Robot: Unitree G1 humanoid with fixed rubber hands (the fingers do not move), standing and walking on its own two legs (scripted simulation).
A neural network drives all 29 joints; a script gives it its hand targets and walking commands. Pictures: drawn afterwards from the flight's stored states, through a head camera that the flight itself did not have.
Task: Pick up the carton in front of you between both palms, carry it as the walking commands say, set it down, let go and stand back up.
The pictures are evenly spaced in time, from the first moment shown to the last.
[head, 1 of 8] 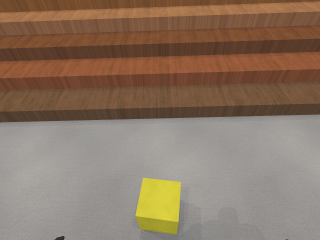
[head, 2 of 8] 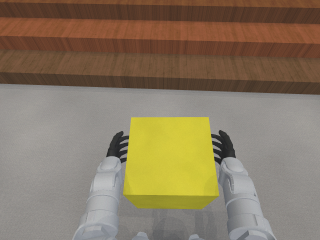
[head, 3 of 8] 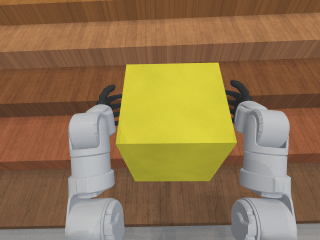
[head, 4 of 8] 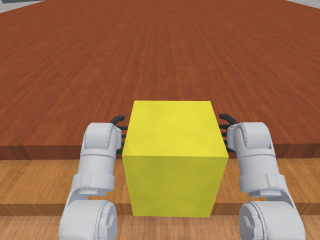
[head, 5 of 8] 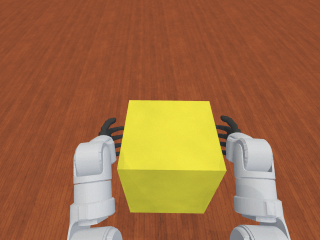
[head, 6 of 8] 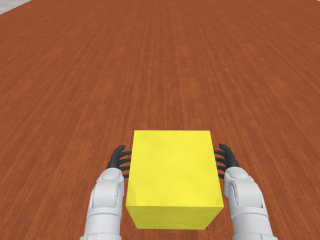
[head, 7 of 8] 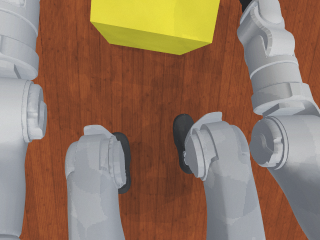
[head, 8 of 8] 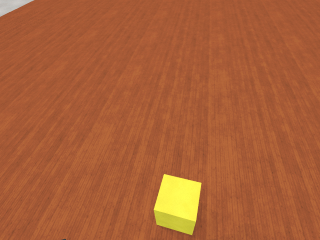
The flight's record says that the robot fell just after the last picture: no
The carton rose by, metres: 1.56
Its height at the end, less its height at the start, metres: +0.80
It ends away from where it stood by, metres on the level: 4.87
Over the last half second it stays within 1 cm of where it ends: yes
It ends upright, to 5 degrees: yes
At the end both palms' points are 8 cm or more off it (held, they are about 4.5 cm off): yes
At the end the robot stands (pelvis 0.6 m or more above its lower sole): yes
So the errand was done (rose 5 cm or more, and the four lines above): yes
